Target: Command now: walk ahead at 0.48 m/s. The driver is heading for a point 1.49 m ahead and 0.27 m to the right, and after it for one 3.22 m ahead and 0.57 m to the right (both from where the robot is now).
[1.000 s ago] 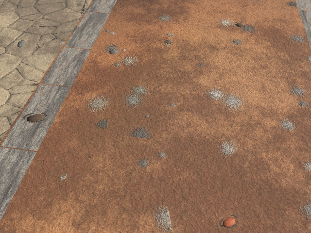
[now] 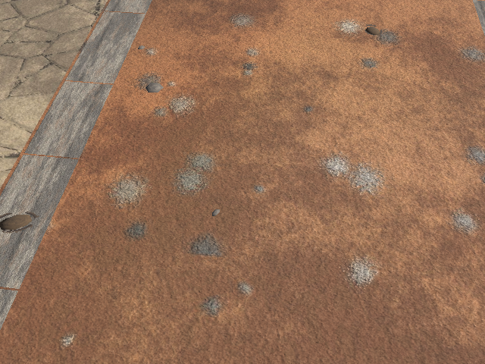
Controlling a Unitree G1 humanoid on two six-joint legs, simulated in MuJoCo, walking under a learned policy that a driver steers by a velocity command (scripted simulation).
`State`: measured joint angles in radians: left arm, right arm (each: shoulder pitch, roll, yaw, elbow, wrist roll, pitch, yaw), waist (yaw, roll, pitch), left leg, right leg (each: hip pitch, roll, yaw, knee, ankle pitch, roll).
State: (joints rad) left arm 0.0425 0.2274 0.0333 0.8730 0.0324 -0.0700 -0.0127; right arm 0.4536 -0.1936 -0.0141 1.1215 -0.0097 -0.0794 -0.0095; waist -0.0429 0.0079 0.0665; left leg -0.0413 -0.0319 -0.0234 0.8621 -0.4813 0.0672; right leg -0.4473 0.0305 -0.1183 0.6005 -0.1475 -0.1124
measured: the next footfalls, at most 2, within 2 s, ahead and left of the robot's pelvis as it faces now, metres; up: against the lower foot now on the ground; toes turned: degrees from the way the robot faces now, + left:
left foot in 0.50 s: +0.45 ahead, +0.09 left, +0.00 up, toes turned +4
right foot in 1.04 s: +0.74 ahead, -0.09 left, +0.00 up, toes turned -13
